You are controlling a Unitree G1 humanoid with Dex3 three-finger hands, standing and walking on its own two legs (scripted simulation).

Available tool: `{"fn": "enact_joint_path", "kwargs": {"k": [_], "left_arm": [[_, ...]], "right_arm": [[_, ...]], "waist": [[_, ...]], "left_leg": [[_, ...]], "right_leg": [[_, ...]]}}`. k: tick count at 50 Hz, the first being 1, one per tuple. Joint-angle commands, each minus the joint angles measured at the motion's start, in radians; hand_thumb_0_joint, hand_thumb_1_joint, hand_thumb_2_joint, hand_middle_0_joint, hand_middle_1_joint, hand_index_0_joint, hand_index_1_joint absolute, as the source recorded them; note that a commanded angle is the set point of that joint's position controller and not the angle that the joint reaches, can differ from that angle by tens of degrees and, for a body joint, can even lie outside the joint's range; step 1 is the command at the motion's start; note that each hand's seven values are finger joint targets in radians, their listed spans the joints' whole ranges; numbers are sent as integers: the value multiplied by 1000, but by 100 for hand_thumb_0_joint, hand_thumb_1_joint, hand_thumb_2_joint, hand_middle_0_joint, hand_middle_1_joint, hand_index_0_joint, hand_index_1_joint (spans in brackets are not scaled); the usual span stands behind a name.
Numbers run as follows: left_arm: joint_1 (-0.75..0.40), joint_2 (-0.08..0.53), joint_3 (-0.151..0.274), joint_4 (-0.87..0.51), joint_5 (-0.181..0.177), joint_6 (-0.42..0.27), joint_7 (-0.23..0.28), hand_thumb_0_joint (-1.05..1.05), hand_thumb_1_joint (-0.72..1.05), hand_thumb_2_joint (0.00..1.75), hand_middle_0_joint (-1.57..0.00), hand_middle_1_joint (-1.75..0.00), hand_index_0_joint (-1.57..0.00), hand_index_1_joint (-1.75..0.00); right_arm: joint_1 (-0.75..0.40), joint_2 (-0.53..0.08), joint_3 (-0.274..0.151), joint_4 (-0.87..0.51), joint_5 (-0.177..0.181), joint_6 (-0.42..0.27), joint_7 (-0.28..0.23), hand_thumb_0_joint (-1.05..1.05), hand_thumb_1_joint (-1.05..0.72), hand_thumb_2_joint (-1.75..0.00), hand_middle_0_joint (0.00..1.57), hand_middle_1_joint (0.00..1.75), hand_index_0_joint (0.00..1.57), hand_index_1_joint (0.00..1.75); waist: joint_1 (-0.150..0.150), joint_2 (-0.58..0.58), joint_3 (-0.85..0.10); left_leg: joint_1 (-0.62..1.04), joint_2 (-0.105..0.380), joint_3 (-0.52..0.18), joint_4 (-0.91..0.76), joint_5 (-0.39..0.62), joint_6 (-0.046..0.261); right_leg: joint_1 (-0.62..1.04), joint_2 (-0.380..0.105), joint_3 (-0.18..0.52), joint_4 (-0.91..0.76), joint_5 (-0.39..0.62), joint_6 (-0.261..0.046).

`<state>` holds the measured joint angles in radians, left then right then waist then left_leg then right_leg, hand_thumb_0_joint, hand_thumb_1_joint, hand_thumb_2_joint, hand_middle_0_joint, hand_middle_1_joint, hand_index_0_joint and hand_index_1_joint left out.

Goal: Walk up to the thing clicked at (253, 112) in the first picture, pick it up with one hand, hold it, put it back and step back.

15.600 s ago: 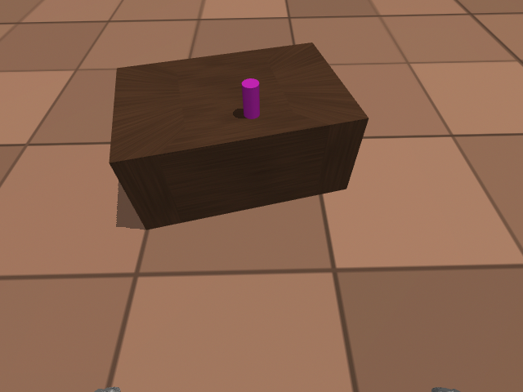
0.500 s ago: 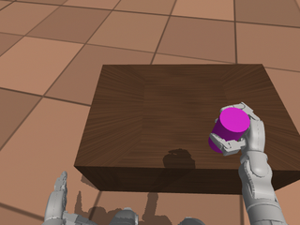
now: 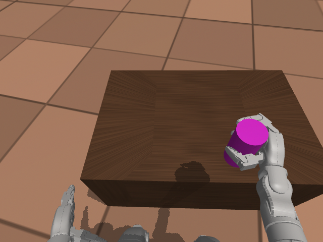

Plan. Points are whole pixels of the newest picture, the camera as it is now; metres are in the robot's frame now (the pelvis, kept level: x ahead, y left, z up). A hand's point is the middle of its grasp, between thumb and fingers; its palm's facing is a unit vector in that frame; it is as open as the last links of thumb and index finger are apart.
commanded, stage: hold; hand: right
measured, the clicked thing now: (243, 145) +0.33 -0.17 +0.04
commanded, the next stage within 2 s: crouch in 1.68 s
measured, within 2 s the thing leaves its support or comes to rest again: neither
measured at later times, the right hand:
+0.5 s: hand (242, 144) +0.33 -0.17 +0.05, palm faces +0.14 +0.99 +0.00, open 9.5 cm
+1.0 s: hand (241, 143) +0.33 -0.16 +0.05, palm faces +0.14 +0.99 +0.00, open 9.5 cm
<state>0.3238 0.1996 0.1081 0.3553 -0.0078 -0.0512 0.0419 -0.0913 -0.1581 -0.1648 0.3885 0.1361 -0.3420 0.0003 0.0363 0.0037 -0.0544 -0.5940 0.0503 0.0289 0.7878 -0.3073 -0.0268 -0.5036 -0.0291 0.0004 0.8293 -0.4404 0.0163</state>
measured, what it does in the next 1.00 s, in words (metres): stands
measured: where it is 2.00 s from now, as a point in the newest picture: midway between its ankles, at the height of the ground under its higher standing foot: outside the picture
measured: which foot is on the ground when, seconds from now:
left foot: down 0.00-1.00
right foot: down 0.00-1.00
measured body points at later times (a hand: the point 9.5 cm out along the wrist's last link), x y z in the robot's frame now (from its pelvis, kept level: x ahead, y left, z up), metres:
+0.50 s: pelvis -0.01 +0.00 +0.00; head +0.03 -0.01 +0.45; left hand +0.15 +0.26 -0.05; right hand +0.31 -0.22 +0.05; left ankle +0.05 +0.14 -0.70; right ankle -0.01 -0.13 -0.70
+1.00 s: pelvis -0.01 +0.00 +0.00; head +0.03 +0.00 +0.45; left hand +0.15 +0.26 -0.06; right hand +0.31 -0.22 +0.05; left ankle +0.05 +0.14 -0.70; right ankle -0.01 -0.13 -0.70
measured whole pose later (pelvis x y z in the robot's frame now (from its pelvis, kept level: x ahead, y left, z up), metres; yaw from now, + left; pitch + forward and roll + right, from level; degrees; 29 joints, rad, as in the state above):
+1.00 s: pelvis -0.01 +0.00 +0.00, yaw +0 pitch +6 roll +0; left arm 0.32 0.20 0.10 0.37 0.00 -0.06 0.04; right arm -0.11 -0.15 -0.16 0.41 0.13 -0.35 0.00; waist 0.04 0.01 -0.05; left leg -0.61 0.05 0.03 0.80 -0.30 -0.03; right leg -0.51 -0.03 0.00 0.84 -0.43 0.02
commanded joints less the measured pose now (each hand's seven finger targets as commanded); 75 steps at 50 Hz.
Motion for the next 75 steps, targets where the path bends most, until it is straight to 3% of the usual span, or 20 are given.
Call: {"fn": "enact_joint_path", "kwargs": {"k": [1, 6, 10, 12, 13, 18, 24, 28, 30, 35, 41, 43, 47, 53, 55, 57, 62, 67, 69, 75], "left_arm": [[-45, 168, 90, -183, 4, -59, 19, 0, -55, 4, -5, -5, -5, -5], [-34, 114, 47, -170, 0, -60, 13, 0, -55, 5, -5, -5, -5, -5], [-26, 154, 84, -144, 2, -55, 15, 0, -55, 5, -5, -5, -5, -5], [-64, 112, 39, -174, 0, -59, 8, 0, -55, 5, -5, -5, -5, -5], [-91, 152, 79, -189, -1, -58, 14, 0, -55, 5, -5, -5, -5, -5], [-34, 145, 69, -132, 3, -58, 15, 0, -55, 5, -5, -5, -5, -5], [-28, 144, 64, -153, 6, -60, 9, 0, -55, 5, -5, -5, -5, -5], [-43, 132, 50, -193, 3, -59, 9, 0, -55, 5, -5, -5, -5, -5], [-32, 144, 77, -143, 3, -59, 17, 0, -55, 5, -5, -5, -5, -5], [-52, 117, 41, -138, 3, -61, 14, 0, -55, 5, -5, -5, -5, -5], [-16, 132, 52, -131, 6, -66, 14, 0, -55, 4, -5, -5, -5, -5], [-25, 153, 72, -153, 5, -66, 19, 0, -55, 5, -5, -5, -5, -5], [-45, 111, 36, -164, 4, -64, 15, 0, -56, 5, -5, -5, -5, -5], [-32, 158, 83, -157, 2, -56, 19, 0, -55, 5, -5, -5, -5, -5], [-47, 105, 21, -169, 1, -57, 10, 0, -55, 5, -5, -5, -5, -5], [-54, 121, 47, -158, 2, -59, 17, 0, -55, 5, -5, -5, -5, -5], [-23, 144, 63, -151, 4, -63, 23, 0, -55, 5, -5, -5, -5, -5], [-36, 103, 23, -162, 5, -57, 12, 0, -55, 5, -5, -5, -5, -5], [-49, 133, 54, -163, 6, -55, 16, 0, -55, 5, -5, -5, -5, -5], [-32, 139, 56, -173, 3, -51, 15, 0, -55, 5, -5, -5, -5, -5]], "right_arm": [[-284, -132, -56, -220, 8, -81, 4, 0, -19, -132, 130, 145, 135, 145], [-292, -108, -23, -261, 13, -86, 7, 0, -18, -132, 129, 144, 134, 144], [-231, -122, -43, -211, 7, -72, 1, 0, -17, -131, 129, 144, 134, 144], [-260, -81, -6, -251, 10, -75, 4, 0, -19, -132, 129, 145, 134, 145], [-289, -124, -47, -250, 12, -78, -3, 0, -17, -132, 129, 145, 134, 145], [-257, -85, -7, -177, 4, -70, 1, 0, -16, -131, 128, 144, 133, 144], [-286, -139, -62, -220, 4, -86, -7, 0, -17, -133, 130, 147, 136, 147], [-292, -117, -25, -280, 3, -95, -6, 0, -16, -133, 129, 146, 134, 146], [-281, -114, -23, -237, 4, -90, -6, 0, -16, -133, 129, 146, 134, 146], [-283, -91, -8, -210, 5, -78, -2, 0, -17, -131, 129, 145, 134, 145], [-287, -91, -7, -218, 6, -79, 3, 0, -17, -131, 128, 144, 133, 144], [-281, -133, -56, -197, 6, -82, -1, 0, -18, -131, 128, 144, 133, 144], [-303, -102, -23, -227, 7, -86, -2, 0, -18, -132, 128, 144, 134, 144], [-252, -135, -50, -214, 4, -80, -8, 0, -19, -132, 129, 144, 134, 144], [-259, -87, -6, -227, 8, -76, -2, 0, -19, -131, 129, 144, 133, 144], [-291, -114, -37, -198, 10, -80, -6, 0, -18, -132, 128, 144, 133, 144], [-297, -95, -8, -209, 6, -76, -6, 0, -17, -131, 128, 144, 133, 144], [-296, -98, -22, -211, 6, -80, -7, 0, -18, -132, 129, 145, 134, 145], [-305, -135, -56, -211, 5, -84, -12, 0, -19, -131, 129, 144, 134, 144], [-289, -116, -22, -242, 3, -81, -5, 0, -19, -131, 128, 143, 133, 143]], "waist": [[18, 30, -284], [6, 8, -248], [5, 2, -239], [2, 9, -244], [1, 13, -271], [18, 14, -213], [-3, -7, -269], [-3, -8, -286], [9, -12, -271], [8, -5, -206], [12, -5, -244], [6, 16, -272], [6, 27, -268], [2, 10, -266], [-4, 16, -238], [7, 18, -244], [19, 16, -257], [0, 12, -239], [-2, -6, -268], [-2, 2, -295]], "left_leg": [[215, -28, 3, -83, 203, 12], [215, -27, 5, -103, 128, 13], [206, -34, 17, -85, 172, 17], [208, -34, 16, -85, 169, 18], [222, -31, 12, -91, 163, 17], [179, -35, 17, -90, 125, 18], [214, -29, 7, -87, 162, 18], [219, -35, 14, -79, 176, 21], [205, -34, 10, -81, 168, 21], [173, -35, 14, -101, 69, 21], [185, -33, 11, -83, 149, 19], [200, -33, 13, -80, 162, 17], [215, -26, 0, -92, 162, 14], [218, -29, 2, -98, 127, 18], [203, -32, 10, -94, 130, 20], [198, -30, 3, -91, 135, 18], [190, -33, 5, -93, 132, 18], [190, -36, 17, -76, 167, 20], [201, -31, 11, -75, 164, 22], [221, -33, 10, -75, 192, 21]], "right_leg": [[37, 26, -8, -121, 241, -19], [12, 30, -11, -144, 165, -20], [21, 22, 1, -149, 232, -11], [21, 20, 1, -149, 229, -11], [26, 22, 0, -145, 216, -14], [9, 18, 5, -162, 173, -14], [14, 29, -8, -140, 206, -15], [44, 23, 3, -150, 237, -9], [37, 25, -2, -144, 220, -12], [-6, 18, 9, -174, 109, -13], [25, 25, -3, -148, 197, -13], [31, 23, 1, -141, 217, -13], [10, 33, -14, -129, 195, -21], [14, 29, -10, -147, 166, -18], [-2, 27, -5, -153, 175, -16], [-4, 28, -10, -139, 174, -19], [15, 28, -9, -147, 169, -20], [4, 22, 1, -145, 231, -12], [11, 24, -1, -142, 221, -12], [39, 26, -6, -140, 246, -12]]}}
